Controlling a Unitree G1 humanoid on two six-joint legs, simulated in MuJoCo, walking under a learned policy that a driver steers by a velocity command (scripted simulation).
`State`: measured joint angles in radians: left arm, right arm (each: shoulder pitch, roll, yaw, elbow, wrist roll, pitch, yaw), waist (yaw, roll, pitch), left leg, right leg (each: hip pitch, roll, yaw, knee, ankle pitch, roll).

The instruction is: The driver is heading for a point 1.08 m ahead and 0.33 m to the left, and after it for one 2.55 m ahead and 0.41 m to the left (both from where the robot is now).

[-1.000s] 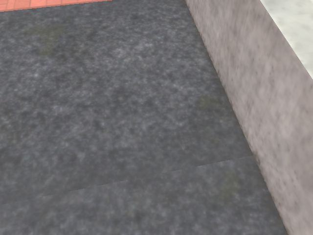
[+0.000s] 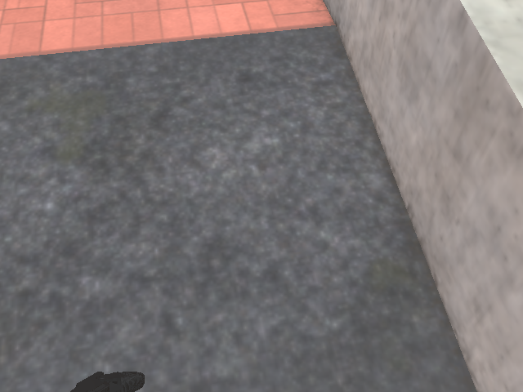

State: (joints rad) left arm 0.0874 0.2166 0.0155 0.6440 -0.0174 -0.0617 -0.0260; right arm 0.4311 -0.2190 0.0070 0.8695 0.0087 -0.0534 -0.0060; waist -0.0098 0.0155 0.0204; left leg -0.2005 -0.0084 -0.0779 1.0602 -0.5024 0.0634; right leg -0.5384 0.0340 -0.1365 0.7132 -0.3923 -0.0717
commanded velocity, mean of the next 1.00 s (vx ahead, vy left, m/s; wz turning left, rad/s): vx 0.37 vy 0.00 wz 0.33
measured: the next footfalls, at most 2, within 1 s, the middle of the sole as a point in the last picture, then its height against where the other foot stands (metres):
left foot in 0.46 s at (212, 384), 0.05 m higher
right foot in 0.94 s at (260, 281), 0.03 m higher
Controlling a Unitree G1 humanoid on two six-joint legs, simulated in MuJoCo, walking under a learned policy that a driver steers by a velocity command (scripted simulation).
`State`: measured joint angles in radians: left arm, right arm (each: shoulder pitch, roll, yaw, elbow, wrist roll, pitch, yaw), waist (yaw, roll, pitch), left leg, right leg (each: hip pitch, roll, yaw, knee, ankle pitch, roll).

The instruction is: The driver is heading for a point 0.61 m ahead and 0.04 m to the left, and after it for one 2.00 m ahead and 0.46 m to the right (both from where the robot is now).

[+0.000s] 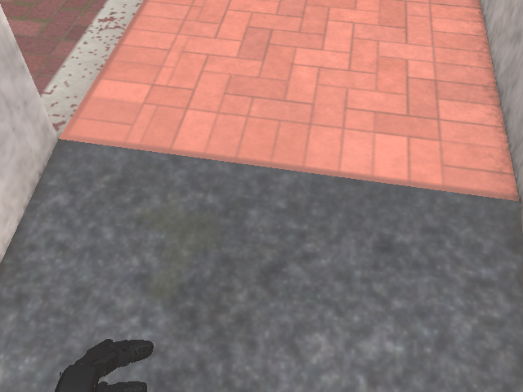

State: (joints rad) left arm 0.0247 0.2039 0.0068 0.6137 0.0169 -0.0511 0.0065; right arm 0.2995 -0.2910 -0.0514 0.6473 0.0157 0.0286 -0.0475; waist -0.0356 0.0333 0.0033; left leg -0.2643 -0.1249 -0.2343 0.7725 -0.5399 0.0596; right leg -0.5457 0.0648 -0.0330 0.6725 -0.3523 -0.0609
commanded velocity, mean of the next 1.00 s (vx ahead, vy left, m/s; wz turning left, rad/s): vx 0.45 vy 0.00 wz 0.16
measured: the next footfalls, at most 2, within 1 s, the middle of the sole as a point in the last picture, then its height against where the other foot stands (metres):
left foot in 0.48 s outside the picture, level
right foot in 0.98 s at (207, 327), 0.06 m higher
